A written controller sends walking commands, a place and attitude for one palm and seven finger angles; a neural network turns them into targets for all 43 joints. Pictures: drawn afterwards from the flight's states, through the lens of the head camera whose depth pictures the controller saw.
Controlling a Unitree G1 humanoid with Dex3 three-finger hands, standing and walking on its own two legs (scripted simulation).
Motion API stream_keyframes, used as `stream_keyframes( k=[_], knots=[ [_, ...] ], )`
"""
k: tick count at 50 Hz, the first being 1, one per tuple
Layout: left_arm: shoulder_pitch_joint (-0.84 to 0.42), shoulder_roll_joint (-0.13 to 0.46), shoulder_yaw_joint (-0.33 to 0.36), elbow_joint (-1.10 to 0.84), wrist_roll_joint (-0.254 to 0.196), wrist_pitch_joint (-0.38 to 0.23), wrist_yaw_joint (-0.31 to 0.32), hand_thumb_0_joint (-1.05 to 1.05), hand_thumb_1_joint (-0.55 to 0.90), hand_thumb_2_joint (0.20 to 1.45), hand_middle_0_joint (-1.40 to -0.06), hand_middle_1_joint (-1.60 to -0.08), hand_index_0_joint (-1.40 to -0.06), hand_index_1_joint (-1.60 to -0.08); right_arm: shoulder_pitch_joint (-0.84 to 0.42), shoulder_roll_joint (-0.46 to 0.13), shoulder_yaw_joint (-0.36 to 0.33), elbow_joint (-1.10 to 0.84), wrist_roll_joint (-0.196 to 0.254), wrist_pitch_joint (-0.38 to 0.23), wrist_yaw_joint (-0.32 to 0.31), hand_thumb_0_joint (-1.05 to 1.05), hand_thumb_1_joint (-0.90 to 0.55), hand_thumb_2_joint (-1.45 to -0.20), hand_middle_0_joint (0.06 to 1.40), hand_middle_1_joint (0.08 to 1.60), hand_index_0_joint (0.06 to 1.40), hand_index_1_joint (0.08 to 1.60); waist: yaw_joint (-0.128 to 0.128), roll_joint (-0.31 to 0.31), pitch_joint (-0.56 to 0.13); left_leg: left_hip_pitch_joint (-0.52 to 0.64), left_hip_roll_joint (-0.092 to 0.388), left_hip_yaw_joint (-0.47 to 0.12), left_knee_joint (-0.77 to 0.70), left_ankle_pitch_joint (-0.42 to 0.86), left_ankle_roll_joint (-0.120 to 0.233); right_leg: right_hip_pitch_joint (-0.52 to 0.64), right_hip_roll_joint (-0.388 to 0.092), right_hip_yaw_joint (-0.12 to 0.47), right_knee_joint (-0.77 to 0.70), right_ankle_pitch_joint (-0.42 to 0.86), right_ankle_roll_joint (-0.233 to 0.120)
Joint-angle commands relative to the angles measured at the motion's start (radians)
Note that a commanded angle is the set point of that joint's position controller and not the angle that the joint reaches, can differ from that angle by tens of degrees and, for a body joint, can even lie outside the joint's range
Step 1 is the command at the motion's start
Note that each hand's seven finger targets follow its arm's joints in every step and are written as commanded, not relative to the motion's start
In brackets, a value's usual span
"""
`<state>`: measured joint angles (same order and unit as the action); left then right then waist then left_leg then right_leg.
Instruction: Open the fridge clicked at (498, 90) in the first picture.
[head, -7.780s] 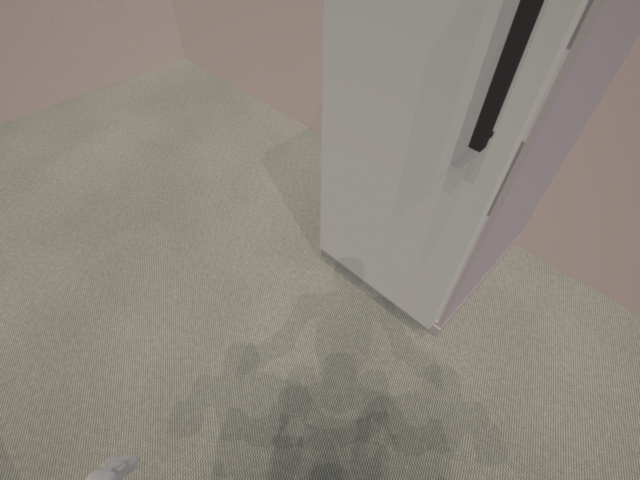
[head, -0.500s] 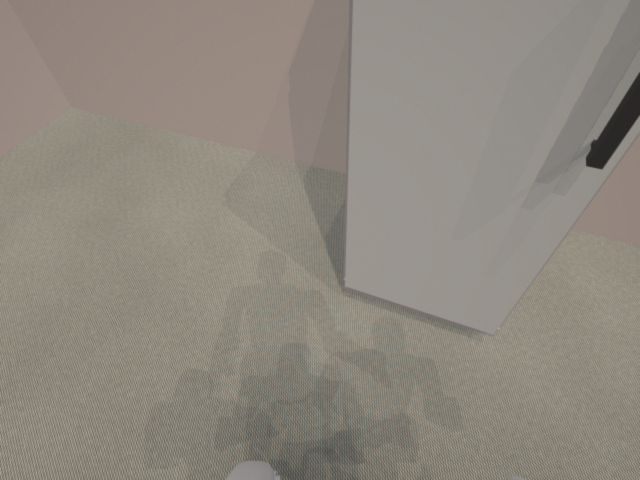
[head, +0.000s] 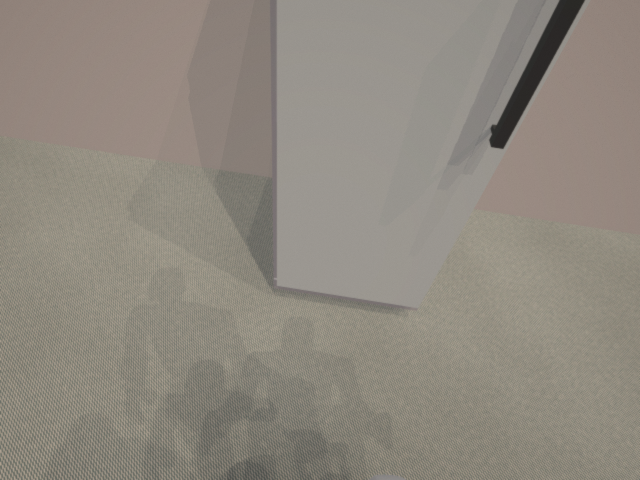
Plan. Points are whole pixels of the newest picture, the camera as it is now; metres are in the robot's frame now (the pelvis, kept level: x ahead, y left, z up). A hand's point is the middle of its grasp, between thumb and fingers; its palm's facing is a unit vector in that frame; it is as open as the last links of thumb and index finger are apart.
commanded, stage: take the last steps up to it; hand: right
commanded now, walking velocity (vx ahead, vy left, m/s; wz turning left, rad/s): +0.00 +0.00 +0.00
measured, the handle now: (554, 22) +0.75 -0.29 +0.26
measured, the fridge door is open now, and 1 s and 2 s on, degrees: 0 0 0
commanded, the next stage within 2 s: come to a stop and stand still in 0.90 s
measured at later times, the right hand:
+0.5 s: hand out of the picture +0.06 -0.28 -0.17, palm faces +0.13 +0.98 -0.18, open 7.4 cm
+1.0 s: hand (465, 409) +0.27 -0.23 -0.16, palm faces +0.14 +0.96 -0.23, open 7.1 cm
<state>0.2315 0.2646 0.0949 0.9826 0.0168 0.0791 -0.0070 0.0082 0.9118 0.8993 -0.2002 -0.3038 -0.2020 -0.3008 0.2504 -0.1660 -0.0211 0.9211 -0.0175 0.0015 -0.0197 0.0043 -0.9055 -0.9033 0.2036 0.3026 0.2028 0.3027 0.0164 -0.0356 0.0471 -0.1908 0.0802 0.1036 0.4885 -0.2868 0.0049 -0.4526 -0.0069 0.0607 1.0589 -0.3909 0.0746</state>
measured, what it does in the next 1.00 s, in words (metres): walks ahead: right foot, then left foot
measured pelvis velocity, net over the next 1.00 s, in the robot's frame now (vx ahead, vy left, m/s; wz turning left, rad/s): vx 0.23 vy -0.03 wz -0.10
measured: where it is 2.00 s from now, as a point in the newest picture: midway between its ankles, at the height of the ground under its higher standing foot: outside the picture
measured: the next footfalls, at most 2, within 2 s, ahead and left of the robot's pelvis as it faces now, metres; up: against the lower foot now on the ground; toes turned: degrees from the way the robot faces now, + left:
right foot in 0.18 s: +0.01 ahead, -0.15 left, +0.00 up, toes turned -6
left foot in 0.78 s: +0.31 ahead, +0.05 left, +0.00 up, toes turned +2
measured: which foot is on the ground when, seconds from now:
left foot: down 0.00-0.18, up 0.20-0.76, down 0.78-1.00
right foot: up 0.00-0.16, down 0.18-0.78, up 0.80-1.00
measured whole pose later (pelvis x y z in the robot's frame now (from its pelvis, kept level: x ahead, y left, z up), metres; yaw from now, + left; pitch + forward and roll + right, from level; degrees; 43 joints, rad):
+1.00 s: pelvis +0.23 -0.03 +0.00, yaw -6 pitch -1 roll +0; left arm 0.32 0.16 0.06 1.07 0.02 -0.02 0.02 0.01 0.91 0.90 -0.20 -0.30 -0.20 -0.30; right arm 0.22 -0.16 -0.05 1.03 -0.01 -0.07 -0.02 -0.02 -0.95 -0.90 0.20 0.30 0.20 0.30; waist 0.03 -0.04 0.03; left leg -0.24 0.00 0.14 0.45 -0.19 0.06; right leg -0.48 -0.09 -0.02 1.07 -0.32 0.01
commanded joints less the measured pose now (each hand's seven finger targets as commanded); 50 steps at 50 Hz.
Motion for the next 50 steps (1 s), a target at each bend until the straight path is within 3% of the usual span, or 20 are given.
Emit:
stream_keyframes(
  k=[1,5,7,8,9,10,11,13,18,27,33,35,37,38,39,40,41,43,47,50],
  knots=[
    [-0.103,0.019,-0.016,-0.086,-0.006,-0.033,0.000,0.000,0.900,0.900,-0.200,-0.300,-0.200,-0.300,0.086,-0.223,-0.067,-0.021,-0.016,-0.018,-0.016,0.000,-0.900,-0.900,0.200,0.300,0.200,0.300,-0.062,0.235,-0.030,0.110,0.232,-0.164,-0.108,0.559,0.139,-0.004,0.004,-0.073,-0.196,-0.085,-0.004],
    [-0.086,0.014,-0.032,-0.079,-0.007,-0.055,-0.004,0.000,0.900,0.900,-0.200,-0.300,-0.200,-0.300,0.110,-0.244,-0.075,0.015,-0.016,-0.019,-0.008,0.000,-0.900,-0.900,0.200,0.300,0.200,0.300,-0.065,0.256,-0.079,0.114,0.243,-0.181,-0.114,0.356,0.117,0.123,0.019,-0.123,-0.401,-0.047,-0.030],
    [0.000,0.024,-0.033,-0.047,-0.003,-0.076,-0.005,0.000,0.900,0.900,-0.200,-0.300,-0.200,-0.300,0.071,-0.238,-0.076,0.020,-0.009,-0.016,-0.003,0.000,-0.900,-0.900,0.200,0.300,0.200,0.300,-0.015,0.220,-0.085,-0.014,0.208,-0.125,-0.056,0.123,0.065,0.327,0.024,-0.148,-0.630,0.075,-0.049],
    [0.063,0.075,-0.024,-0.029,-0.002,-0.089,0.000,0.000,0.900,0.900,-0.200,-0.300,-0.200,-0.300,0.063,-0.199,-0.067,0.015,0.001,-0.010,0.002,0.000,-0.900,-0.900,0.200,0.300,0.200,0.300,0.017,0.070,-0.110,-0.147,0.143,-0.060,0.080,-0.015,0.021,0.488,-0.042,-0.059,-0.721,0.102,-0.075],
    [0.131,0.180,0.002,-0.014,0.010,-0.094,0.006,0.000,0.900,0.900,-0.200,-0.300,-0.200,-0.300,0.064,-0.123,-0.054,-0.008,0.006,-0.005,0.011,0.000,-0.900,-0.900,0.200,0.300,0.200,0.300,0.049,-0.254,-0.118,-0.395,0.009,0.058,0.330,-0.251,-0.040,0.617,-0.297,0.271,-0.785,0.080,-0.164],
    [0.194,0.211,0.006,0.003,0.008,-0.086,0.011,0.000,0.900,0.900,-0.200,-0.300,-0.200,-0.300,-0.014,-0.114,-0.040,-0.037,-0.008,-0.006,0.008,0.000,-0.900,-0.900,0.200,0.300,0.200,0.300,0.081,-0.275,-0.048,-0.487,-0.013,0.005,0.472,-0.342,-0.038,0.561,-0.375,0.355,-0.835,0.115,-0.244],
    [0.169,0.175,-0.005,0.006,0.009,-0.086,0.017,0.000,0.900,0.900,-0.200,-0.300,-0.200,-0.300,-0.042,-0.140,-0.044,-0.024,-0.013,-0.003,0.008,0.000,-0.900,-0.900,0.200,0.300,0.200,0.300,0.075,-0.214,-0.008,-0.475,0.026,-0.049,0.540,-0.293,-0.024,0.481,-0.365,0.322,-0.858,0.018,-0.257],
    [0.105,0.090,-0.035,-0.003,0.006,-0.101,0.031,0.000,0.900,0.900,-0.200,-0.300,-0.200,-0.300,-0.048,-0.132,-0.046,0.014,-0.014,-0.008,0.023,0.000,-0.900,-0.900,0.200,0.300,0.200,0.300,0.037,-0.162,0.099,-0.476,0.042,-0.071,0.611,-0.146,-0.022,0.385,-0.282,0.245,-0.876,0.087,-0.241],
    [0.132,0.050,-0.046,0.021,-0.007,-0.136,0.035,0.000,0.900,0.900,-0.200,-0.300,-0.200,-0.300,0.041,-0.107,-0.035,0.077,-0.010,-0.009,0.032,0.000,-0.900,-0.900,0.200,0.300,0.200,0.300,-0.012,-0.082,0.074,-0.445,0.033,-0.053,0.636,0.021,-0.051,0.415,-0.206,0.087,-0.883,0.376,-0.230],
    [0.282,0.012,-0.047,0.102,-0.004,-0.155,0.049,0.000,0.900,0.900,-0.200,-0.300,-0.200,-0.300,-0.138,-0.084,-0.037,0.016,-0.003,-0.009,0.035,0.000,-0.900,-0.900,0.200,0.300,0.200,0.300,0.019,-0.044,0.135,-0.569,0.044,-0.058,0.496,0.090,-0.056,0.502,-0.246,0.097,-0.884,0.534,-0.261],
    [0.337,0.017,-0.046,0.146,0.008,-0.154,0.054,0.000,0.900,0.900,-0.200,-0.300,-0.200,-0.300,-0.240,-0.050,-0.029,-0.021,0.003,-0.027,0.039,0.000,-0.900,-0.900,0.200,0.300,0.200,0.300,0.045,-0.063,0.123,-0.431,0.001,-0.014,0.247,0.048,-0.003,0.525,-0.245,0.054,-0.796,0.721,-0.244],
    [0.330,0.029,-0.046,0.155,0.005,-0.152,0.054,0.000,0.900,0.900,-0.200,-0.300,-0.200,-0.300,-0.159,-0.054,-0.032,-0.001,0.004,-0.037,0.035,0.000,-0.900,-0.900,0.200,0.300,0.200,0.300,0.005,-0.063,0.079,-0.250,-0.057,0.026,0.168,0.037,0.024,0.482,-0.226,0.019,-0.694,0.945,-0.228],
    [0.299,0.040,-0.040,0.153,-0.004,-0.154,0.051,0.000,0.900,0.900,-0.200,-0.300,-0.200,-0.300,0.093,-0.100,-0.050,0.073,-0.002,-0.055,0.027,0.000,-0.900,-0.900,0.200,0.300,0.200,0.300,-0.110,-0.020,-0.052,0.079,-0.073,0.016,0.036,0.164,0.040,0.391,-0.179,-0.024,-0.436,0.936,-0.175],
    [0.305,0.014,-0.041,0.140,-0.014,-0.157,0.040,0.000,0.900,0.900,-0.200,-0.300,-0.200,-0.300,0.232,-0.171,-0.067,0.115,-0.010,-0.069,0.016,0.000,-0.900,-0.900,0.200,0.300,0.200,0.300,-0.157,0.082,-0.153,0.329,0.075,-0.143,0.029,0.263,0.098,0.202,-0.113,-0.062,-0.199,0.678,-0.138],
    [0.360,-0.036,-0.044,0.120,-0.021,-0.161,0.038,0.000,0.900,0.900,-0.200,-0.300,-0.200,-0.300,0.322,-0.251,-0.085,0.144,-0.005,-0.073,0.006,0.000,-0.900,-0.900,0.200,0.300,0.200,0.300,-0.141,0.279,-0.272,0.497,0.360,-0.560,-0.064,0.509,0.217,-0.012,0.057,-0.107,0.109,-0.103,-0.093],
    [0.325,-0.019,-0.039,0.114,-0.021,-0.150,0.041,0.000,0.900,0.900,-0.200,-0.300,-0.200,-0.300,0.287,-0.265,-0.086,0.138,0.014,-0.067,0.005,0.000,-0.900,-0.900,0.200,0.300,0.200,0.300,-0.126,0.191,-0.229,0.385,0.403,-0.606,-0.148,0.437,0.269,-0.039,0.021,-0.022,0.261,-0.191,-0.112],
    [0.294,-0.031,-0.033,0.108,-0.021,-0.141,0.036,0.000,0.900,0.900,-0.200,-0.300,-0.200,-0.300,0.174,-0.221,-0.081,0.109,0.015,-0.062,0.001,0.000,-0.900,-0.900,0.200,0.300,0.200,0.300,-0.090,0.117,-0.133,0.234,0.376,-0.552,-0.208,0.206,0.257,-0.045,-0.029,-0.012,0.300,-0.108,-0.118],
    [0.216,-0.073,-0.040,0.092,-0.003,-0.122,0.024,0.000,0.900,0.900,-0.200,-0.300,-0.200,-0.300,0.035,-0.137,-0.056,0.077,0.011,-0.064,-0.003,0.000,-0.900,-0.900,0.200,0.300,0.200,0.300,-0.037,0.063,0.047,-0.061,0.297,-0.397,-0.273,0.053,0.196,-0.051,-0.094,-0.011,0.247,0.011,-0.110],
    [0.273,-0.120,-0.046,0.108,0.010,-0.090,0.015,0.000,0.900,0.900,-0.200,-0.300,-0.200,-0.300,0.019,-0.073,-0.033,0.090,0.000,-0.078,-0.005,0.000,-0.900,-0.900,0.200,0.300,0.200,0.300,0.028,0.112,0.011,-0.172,0.189,-0.161,-0.288,0.226,0.141,0.046,-0.100,-0.070,0.035,0.077,-0.069],
    [0.213,-0.116,-0.047,0.081,0.009,-0.083,0.011,0.000,0.900,0.900,-0.200,-0.300,-0.200,-0.300,0.034,-0.074,-0.035,0.096,-0.001,-0.076,-0.001,0.000,-0.900,-0.900,0.200,0.300,0.200,0.300,0.017,0.151,0.010,-0.153,0.166,-0.128,-0.298,0.228,0.145,0.042,-0.101,-0.104,-0.109,0.126,-0.046]
  ],
)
